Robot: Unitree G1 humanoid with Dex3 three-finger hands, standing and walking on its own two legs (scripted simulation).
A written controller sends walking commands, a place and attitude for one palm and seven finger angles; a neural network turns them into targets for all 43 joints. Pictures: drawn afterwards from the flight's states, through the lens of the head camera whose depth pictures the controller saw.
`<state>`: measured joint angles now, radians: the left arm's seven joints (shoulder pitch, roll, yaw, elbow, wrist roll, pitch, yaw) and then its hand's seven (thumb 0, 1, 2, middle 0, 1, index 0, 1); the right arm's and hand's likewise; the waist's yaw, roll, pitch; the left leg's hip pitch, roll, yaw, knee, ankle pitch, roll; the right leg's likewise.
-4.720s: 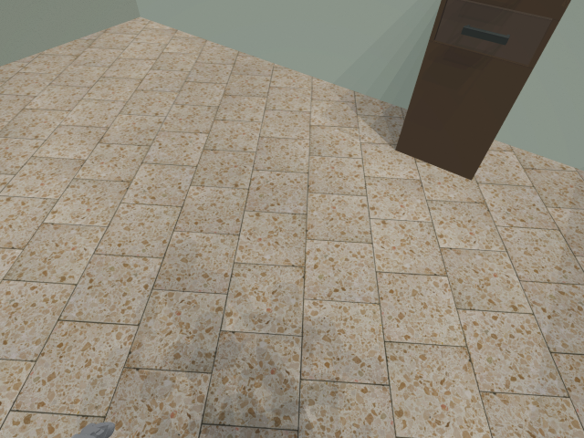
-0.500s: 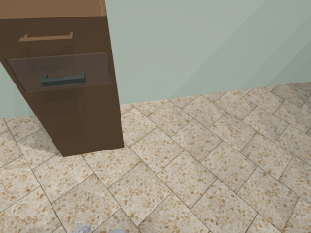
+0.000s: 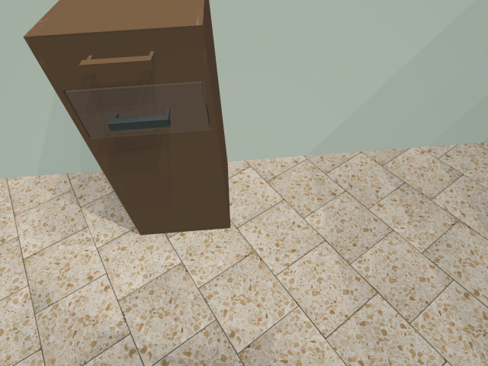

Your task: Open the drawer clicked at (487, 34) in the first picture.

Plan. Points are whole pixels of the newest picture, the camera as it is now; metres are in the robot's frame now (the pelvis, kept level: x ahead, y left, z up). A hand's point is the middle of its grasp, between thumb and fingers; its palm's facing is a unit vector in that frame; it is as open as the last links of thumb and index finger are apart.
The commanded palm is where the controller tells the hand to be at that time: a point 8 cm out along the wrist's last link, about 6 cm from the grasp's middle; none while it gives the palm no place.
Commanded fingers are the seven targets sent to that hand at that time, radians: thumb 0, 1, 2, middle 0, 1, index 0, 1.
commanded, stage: take the last steps up to it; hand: left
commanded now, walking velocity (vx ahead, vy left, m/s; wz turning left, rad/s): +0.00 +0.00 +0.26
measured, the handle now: (141, 118) +0.77 +0.36 -0.06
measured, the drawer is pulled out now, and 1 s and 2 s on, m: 0.00 0.00 0.00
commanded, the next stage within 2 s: come to a stop and stand still in 1.08 s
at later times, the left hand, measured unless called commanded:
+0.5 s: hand out of the picture -0.06 +0.21 -0.17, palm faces +0.17 -0.97 -0.17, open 7.4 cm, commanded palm none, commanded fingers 0.00 0.90 0.90 -0.20 -0.30 -0.20 -0.30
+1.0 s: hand (156, 311) +0.25 +0.21 -0.16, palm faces +0.11 -0.97 -0.22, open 7.2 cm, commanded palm none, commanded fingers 0.00 0.90 0.90 -0.20 -0.30 -0.20 -0.30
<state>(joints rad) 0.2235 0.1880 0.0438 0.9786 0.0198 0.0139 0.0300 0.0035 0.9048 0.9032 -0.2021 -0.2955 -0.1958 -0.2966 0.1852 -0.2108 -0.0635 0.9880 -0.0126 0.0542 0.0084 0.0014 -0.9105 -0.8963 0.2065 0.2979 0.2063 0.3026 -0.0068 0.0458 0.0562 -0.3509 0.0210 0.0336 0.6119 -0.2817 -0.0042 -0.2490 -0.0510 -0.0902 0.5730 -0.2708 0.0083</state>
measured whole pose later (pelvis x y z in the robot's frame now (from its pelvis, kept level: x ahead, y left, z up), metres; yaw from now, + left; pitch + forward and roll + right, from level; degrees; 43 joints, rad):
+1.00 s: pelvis +0.18 +0.02 +0.01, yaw +5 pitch -2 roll +0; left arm 0.17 0.15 0.05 1.03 0.01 -0.06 0.03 -0.01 0.93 0.90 -0.21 -0.30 -0.20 -0.30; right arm 0.31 -0.15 -0.05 1.12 -0.02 0.00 0.00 0.00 -0.91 -0.90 0.20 0.30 0.20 0.30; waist -0.03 0.03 0.07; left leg -0.42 0.10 0.06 1.13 -0.36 0.00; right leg -0.27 -0.02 -0.17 0.50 -0.21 -0.05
